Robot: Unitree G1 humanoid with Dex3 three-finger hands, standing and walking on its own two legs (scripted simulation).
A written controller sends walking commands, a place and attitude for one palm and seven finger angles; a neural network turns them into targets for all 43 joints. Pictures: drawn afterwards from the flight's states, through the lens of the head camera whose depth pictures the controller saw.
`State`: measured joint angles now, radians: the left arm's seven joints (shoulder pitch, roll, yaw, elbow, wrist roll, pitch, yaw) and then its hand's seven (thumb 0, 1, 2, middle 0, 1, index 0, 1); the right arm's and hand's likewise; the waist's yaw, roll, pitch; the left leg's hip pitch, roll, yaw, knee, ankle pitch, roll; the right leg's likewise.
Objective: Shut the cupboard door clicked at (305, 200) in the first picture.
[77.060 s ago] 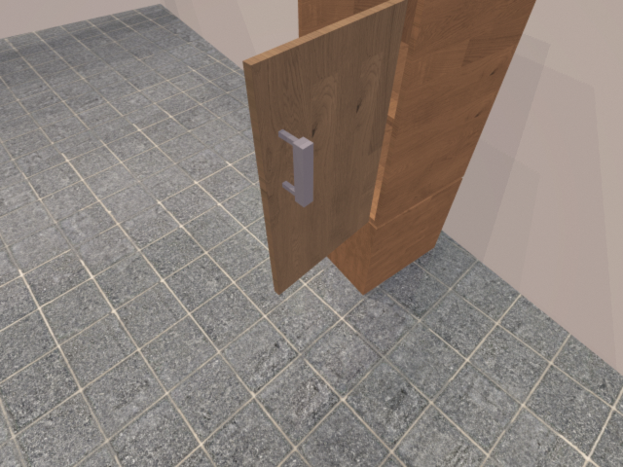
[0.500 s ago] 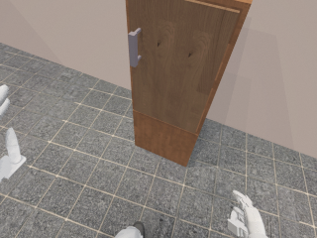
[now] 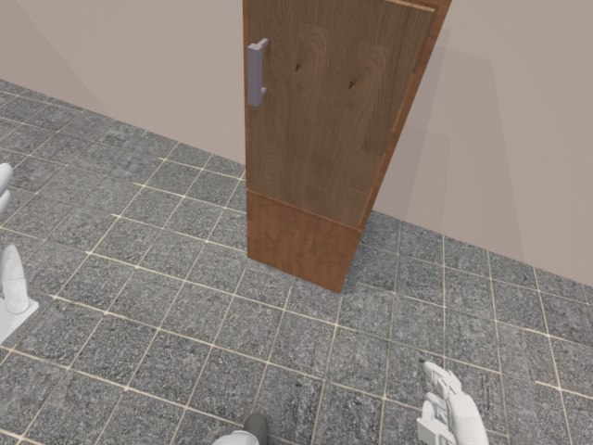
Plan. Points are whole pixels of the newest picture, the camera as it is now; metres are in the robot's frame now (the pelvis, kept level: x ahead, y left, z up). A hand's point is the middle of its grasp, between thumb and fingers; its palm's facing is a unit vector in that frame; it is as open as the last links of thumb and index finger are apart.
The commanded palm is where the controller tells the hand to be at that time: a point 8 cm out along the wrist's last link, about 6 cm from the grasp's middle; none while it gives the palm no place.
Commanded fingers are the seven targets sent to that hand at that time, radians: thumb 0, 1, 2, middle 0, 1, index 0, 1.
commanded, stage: stop stepping back and stand still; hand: left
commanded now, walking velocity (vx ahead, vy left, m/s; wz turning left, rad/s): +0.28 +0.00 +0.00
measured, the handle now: (259, 72) +0.82 +0.15 +0.07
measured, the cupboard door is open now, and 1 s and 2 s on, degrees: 0 0 0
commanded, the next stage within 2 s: let the arm hang, fingers relaxed in 0.86 s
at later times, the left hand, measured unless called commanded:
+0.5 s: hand out of the picture +0.10 +0.35 +0.19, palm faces +0.60 -0.72 -0.35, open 7.4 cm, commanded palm +0.05 +0.38 +0.19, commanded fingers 0.00 0.90 0.90 -0.20 -0.30 -0.20 -0.30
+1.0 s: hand out of the picture +0.10 +0.38 +0.14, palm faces +0.47 -0.76 -0.44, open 7.4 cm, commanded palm none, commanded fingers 0.00 0.90 0.90 -0.20 -0.30 -0.20 -0.30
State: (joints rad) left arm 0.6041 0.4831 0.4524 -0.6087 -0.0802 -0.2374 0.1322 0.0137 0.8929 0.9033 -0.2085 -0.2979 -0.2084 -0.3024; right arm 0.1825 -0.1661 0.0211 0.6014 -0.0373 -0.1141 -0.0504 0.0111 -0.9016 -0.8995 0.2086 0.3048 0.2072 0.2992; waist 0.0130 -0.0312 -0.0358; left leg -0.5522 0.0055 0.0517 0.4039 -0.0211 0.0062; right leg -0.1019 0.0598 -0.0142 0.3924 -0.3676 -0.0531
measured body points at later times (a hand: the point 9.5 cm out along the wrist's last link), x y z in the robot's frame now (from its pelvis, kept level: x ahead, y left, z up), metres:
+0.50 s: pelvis -0.06 +0.06 -0.01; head -0.09 +0.08 +0.44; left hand +0.06 +0.39 +0.21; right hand +0.09 -0.17 -0.09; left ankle -0.01 +0.18 -0.73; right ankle -0.10 -0.10 -0.73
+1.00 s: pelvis -0.09 +0.09 +0.01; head -0.11 +0.09 +0.46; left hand +0.07 +0.42 +0.16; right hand +0.06 -0.14 -0.09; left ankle -0.01 +0.18 -0.73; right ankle -0.11 -0.03 -0.73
